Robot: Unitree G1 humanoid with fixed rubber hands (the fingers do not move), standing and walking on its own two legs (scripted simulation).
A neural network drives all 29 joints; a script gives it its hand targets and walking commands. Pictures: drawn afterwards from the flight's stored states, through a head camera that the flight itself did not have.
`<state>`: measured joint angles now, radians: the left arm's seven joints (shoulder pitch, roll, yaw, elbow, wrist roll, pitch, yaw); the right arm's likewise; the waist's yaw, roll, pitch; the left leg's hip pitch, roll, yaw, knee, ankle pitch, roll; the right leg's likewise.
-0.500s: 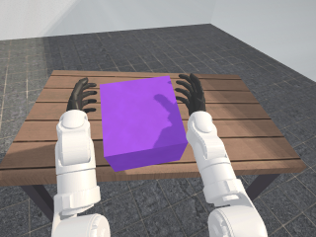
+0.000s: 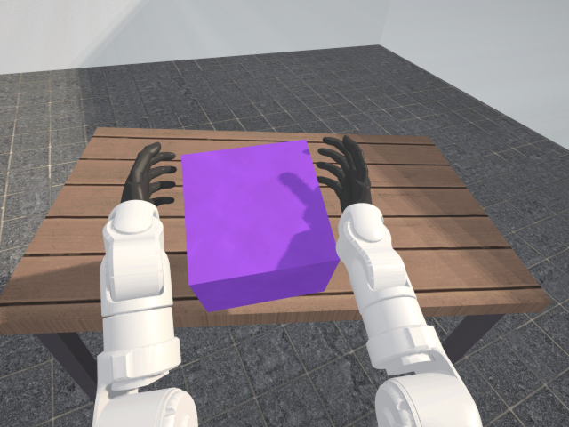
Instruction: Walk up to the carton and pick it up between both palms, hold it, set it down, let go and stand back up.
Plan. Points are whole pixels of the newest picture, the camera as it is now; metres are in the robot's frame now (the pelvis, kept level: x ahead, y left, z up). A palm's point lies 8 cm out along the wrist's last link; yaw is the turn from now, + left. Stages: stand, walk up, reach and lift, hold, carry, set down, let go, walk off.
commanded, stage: hold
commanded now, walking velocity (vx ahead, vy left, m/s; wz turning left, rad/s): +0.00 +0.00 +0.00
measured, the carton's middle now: (256, 226) +0.39 +0.00 +0.09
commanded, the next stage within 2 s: none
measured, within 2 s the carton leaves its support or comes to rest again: neither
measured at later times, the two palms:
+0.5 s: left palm (143, 200) +0.36 +0.14 +0.17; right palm (354, 196) +0.36 -0.13 +0.17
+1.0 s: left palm (143, 200) +0.36 +0.14 +0.18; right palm (356, 195) +0.35 -0.13 +0.18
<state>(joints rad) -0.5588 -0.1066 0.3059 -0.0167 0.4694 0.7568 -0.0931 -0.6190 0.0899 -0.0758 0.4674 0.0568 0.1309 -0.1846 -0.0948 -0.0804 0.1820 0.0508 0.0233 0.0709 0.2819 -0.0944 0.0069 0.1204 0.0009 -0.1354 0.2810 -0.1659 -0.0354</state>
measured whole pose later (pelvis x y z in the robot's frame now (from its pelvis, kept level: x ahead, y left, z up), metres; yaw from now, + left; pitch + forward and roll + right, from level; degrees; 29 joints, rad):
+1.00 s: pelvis +0.00 +0.00 +0.00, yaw -1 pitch -14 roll +0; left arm -0.58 -0.12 0.32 0.00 0.48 0.76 -0.09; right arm -0.63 0.09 -0.09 0.48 0.05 0.13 -0.18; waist -0.10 -0.08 0.18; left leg 0.05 0.02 0.08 0.27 -0.09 0.01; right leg 0.11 0.00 -0.13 0.28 -0.16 -0.03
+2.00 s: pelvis +0.00 +0.00 +0.00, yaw +0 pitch -13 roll +0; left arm -0.57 -0.11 0.32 -0.01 0.48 0.76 -0.10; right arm -0.64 0.10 -0.10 0.48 0.04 0.13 -0.19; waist -0.09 -0.08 0.18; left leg 0.05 0.02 0.07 0.28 -0.09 0.01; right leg 0.11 0.00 -0.14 0.29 -0.17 -0.04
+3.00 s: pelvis +0.00 +0.00 +0.00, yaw +0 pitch -13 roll +0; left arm -0.58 -0.11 0.32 0.01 0.47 0.75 -0.09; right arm -0.64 0.10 -0.09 0.48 0.05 0.13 -0.19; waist -0.10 -0.08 0.18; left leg 0.04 0.02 0.08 0.27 -0.09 0.01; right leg 0.11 0.00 -0.13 0.28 -0.17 -0.04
